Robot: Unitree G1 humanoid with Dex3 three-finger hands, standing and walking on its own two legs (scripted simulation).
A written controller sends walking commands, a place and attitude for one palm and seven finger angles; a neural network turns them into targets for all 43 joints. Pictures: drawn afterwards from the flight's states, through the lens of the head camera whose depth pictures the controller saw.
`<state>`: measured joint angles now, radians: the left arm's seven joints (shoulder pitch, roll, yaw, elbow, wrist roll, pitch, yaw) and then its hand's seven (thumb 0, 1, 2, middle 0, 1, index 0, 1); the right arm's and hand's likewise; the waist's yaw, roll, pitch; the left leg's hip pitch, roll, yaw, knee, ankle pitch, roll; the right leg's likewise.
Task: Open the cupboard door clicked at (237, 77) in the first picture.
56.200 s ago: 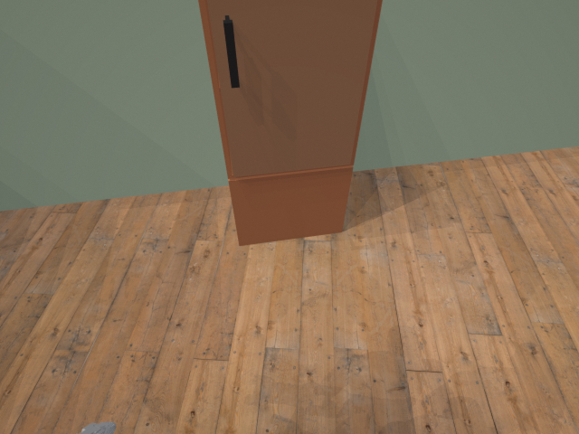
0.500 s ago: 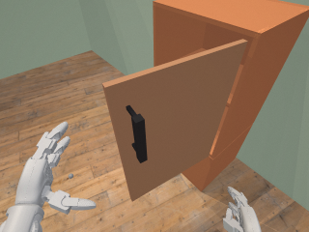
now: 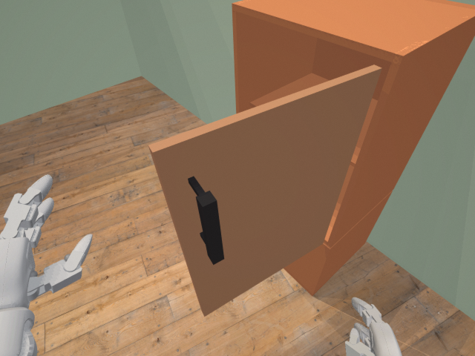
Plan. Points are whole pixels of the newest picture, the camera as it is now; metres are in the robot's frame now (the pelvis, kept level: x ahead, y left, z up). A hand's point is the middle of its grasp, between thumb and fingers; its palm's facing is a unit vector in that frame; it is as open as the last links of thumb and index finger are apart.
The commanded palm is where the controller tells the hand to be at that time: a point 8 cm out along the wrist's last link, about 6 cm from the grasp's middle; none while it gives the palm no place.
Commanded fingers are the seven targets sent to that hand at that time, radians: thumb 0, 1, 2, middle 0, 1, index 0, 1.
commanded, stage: draw the hand back to the body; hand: left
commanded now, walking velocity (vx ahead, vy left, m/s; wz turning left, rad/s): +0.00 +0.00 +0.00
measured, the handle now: (205, 222) +0.30 +0.10 +0.09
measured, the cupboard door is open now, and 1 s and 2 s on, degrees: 81 81 81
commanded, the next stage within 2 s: step back with the hand held close in 0.46 s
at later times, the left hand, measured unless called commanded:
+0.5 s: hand (67, 254) +0.19 +0.25 +0.15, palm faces +0.45 -0.80 -0.39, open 7.4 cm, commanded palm +0.14 +0.29 +0.17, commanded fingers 0.00 0.90 0.90 -0.20 -0.30 -0.20 -0.30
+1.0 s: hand (36, 285) +0.15 +0.27 +0.15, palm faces +0.35 -0.79 -0.50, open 7.4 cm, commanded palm +0.09 +0.31 +0.17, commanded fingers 0.00 0.90 0.90 -0.20 -0.30 -0.20 -0.30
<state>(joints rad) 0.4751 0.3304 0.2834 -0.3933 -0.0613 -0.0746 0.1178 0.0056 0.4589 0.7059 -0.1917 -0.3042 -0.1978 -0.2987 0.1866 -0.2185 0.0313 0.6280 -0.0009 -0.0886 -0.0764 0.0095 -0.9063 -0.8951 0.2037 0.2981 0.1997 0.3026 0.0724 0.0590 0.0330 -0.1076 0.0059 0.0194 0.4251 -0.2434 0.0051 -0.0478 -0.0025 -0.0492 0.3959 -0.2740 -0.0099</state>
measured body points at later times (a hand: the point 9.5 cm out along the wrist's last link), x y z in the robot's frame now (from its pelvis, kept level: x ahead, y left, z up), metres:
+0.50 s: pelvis +0.00 -0.01 +0.00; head -0.01 -0.03 +0.45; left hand +0.16 +0.29 +0.17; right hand +0.19 -0.23 -0.09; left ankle +0.00 +0.11 -0.74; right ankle -0.03 -0.11 -0.74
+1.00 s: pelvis -0.05 +0.01 -0.01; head -0.03 +0.02 +0.44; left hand +0.12 +0.31 +0.17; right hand +0.12 -0.23 -0.09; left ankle +0.00 +0.11 -0.74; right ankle -0.03 -0.11 -0.74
